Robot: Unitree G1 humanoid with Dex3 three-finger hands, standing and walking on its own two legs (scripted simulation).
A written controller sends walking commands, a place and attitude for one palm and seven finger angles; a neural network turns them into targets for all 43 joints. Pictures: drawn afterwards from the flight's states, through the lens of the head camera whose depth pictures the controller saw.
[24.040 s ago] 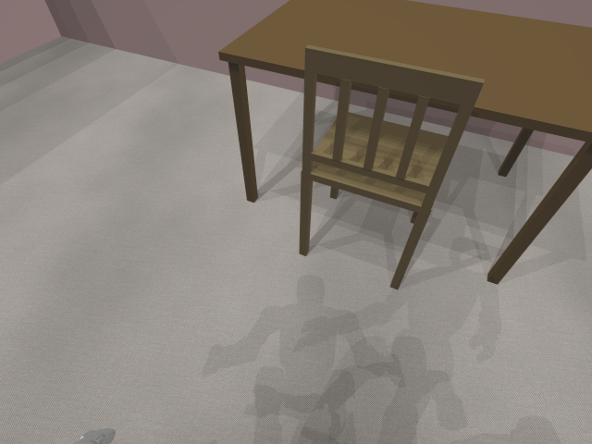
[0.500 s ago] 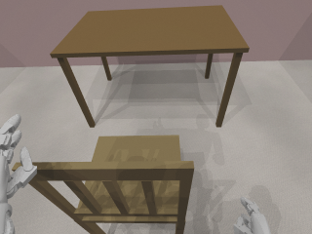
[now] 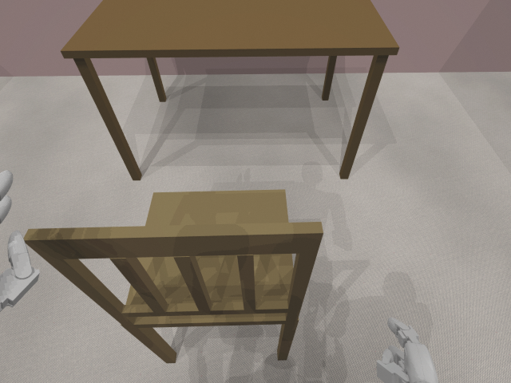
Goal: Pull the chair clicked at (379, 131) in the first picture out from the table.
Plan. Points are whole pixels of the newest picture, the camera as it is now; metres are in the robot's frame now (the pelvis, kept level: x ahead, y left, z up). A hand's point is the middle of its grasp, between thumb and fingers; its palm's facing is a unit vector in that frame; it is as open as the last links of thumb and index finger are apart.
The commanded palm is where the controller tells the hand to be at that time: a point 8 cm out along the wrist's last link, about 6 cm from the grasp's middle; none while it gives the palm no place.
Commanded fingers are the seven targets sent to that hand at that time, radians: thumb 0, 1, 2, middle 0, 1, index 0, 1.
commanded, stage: step back with the hand held close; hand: left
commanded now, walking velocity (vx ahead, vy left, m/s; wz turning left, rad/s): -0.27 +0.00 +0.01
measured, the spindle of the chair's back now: (195, 283) +0.30 +0.14 -0.09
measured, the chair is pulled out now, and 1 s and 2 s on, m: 0.68 0.68 0.68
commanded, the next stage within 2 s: stop stepping back and stand still in 1.06 s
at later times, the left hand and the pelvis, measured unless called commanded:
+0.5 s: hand out of the picture +0.14 +0.27 +0.16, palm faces +0.48 -0.73 -0.48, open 7.4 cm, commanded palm +0.07 +0.30 +0.18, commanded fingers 0.00 0.90 0.90 -0.20 -0.30 -0.20 -0.30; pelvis -0.06 +0.00 -0.02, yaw +2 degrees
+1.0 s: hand out of the picture +0.09 +0.23 +0.17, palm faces +0.33 -0.80 -0.50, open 7.4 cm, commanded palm +0.03 +0.28 +0.18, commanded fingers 0.00 0.90 0.90 -0.20 -0.30 -0.20 -0.30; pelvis -0.12 -0.02 +0.00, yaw -1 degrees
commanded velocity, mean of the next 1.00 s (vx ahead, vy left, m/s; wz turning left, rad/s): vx -0.36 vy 0.00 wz -0.01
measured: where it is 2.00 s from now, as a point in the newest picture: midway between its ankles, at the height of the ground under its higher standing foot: outside the picture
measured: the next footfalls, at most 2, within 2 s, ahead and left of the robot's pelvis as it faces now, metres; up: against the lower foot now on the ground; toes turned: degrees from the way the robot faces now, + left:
right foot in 0.86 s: -0.08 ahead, -0.14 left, +0.00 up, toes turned -1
left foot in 1.10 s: -0.08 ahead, +0.11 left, +0.00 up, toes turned -1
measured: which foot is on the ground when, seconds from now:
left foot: down 0.00-0.92, up 0.94-1.00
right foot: down 0.00-0.66, up 0.68-0.84, down 0.86-1.00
